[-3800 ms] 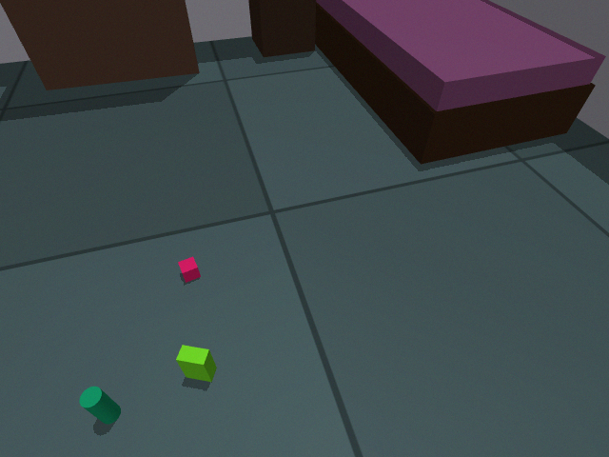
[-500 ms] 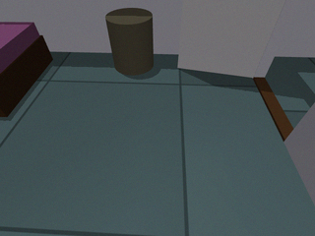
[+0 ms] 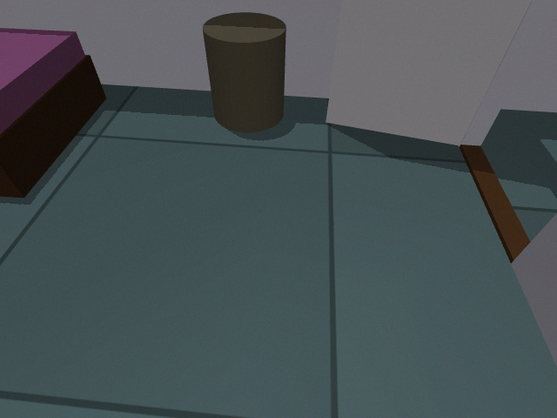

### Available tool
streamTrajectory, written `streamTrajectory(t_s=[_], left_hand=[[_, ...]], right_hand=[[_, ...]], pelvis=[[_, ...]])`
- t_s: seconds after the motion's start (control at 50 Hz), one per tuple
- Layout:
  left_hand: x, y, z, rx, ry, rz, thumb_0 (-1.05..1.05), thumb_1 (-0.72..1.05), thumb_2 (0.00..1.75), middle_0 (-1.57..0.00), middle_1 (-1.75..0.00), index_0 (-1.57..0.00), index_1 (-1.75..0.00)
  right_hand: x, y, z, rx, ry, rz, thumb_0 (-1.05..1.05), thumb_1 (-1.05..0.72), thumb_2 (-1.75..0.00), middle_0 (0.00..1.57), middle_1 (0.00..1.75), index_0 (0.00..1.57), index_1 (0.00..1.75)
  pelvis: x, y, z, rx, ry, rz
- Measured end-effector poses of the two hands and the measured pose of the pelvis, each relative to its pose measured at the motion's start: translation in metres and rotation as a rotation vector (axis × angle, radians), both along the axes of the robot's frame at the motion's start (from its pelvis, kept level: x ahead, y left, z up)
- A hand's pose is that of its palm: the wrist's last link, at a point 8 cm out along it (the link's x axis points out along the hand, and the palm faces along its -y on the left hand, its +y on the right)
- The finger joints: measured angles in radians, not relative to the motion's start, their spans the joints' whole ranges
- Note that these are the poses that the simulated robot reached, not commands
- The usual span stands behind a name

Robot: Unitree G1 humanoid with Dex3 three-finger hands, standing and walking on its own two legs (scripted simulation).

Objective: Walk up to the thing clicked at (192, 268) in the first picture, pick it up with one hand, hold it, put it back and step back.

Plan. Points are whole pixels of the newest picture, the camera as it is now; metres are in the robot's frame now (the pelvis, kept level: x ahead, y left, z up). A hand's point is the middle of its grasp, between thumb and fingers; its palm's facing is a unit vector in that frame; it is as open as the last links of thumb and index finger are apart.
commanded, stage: stand
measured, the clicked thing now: out of the picture -0.02 +1.04 -0.75
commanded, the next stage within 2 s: none
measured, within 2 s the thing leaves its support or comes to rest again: neither
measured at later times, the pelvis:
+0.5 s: pelvis +0.01 +0.00 +0.00, yaw +1 degrees
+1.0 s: pelvis +0.01 +0.00 +0.00, yaw +2 degrees
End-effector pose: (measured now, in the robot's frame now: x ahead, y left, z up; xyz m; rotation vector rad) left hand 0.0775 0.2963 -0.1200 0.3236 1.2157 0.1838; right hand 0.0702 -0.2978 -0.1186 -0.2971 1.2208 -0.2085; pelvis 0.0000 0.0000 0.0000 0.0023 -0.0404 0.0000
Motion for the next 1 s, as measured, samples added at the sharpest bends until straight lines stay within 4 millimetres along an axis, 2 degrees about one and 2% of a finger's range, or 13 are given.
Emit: streamTrajectory(t_s=[0.28, 0.82, 1.0], left_hand=[[-0.008, 0.006, -0.001, 0.004, 0.029, 0.029, 0.00, 0.91, 0.90, -0.20, -0.30, -0.20, -0.30], [0.007, 0.004, 0.002, 0.006, 0.003, 0.032, 0.00, 0.91, 0.90, -0.20, -0.30, -0.20, -0.30], [0.004, 0.005, 0.003, 0.007, -0.003, 0.037, 0.00, 0.91, 0.90, -0.20, -0.30, -0.20, -0.30]], right_hand=[[0.019, 0.004, 0.002, -0.004, -0.005, 0.017, 0.00, -0.91, -0.89, 0.20, 0.30, 0.21, 0.30], [0.023, 0.003, 0.001, -0.003, 0.013, 0.015, 0.01, -0.91, -0.89, 0.20, 0.30, 0.21, 0.30], [0.023, 0.004, 0.001, -0.004, 0.006, 0.025, 0.00, -0.91, -0.89, 0.20, 0.30, 0.21, 0.30]], pelvis=[[0.007, 0.003, 0.001, -0.004, 0.005, 0.015], [0.016, 0.003, 0.002, -0.005, 0.004, 0.031], [0.014, 0.003, 0.002, -0.004, 0.002, 0.035]])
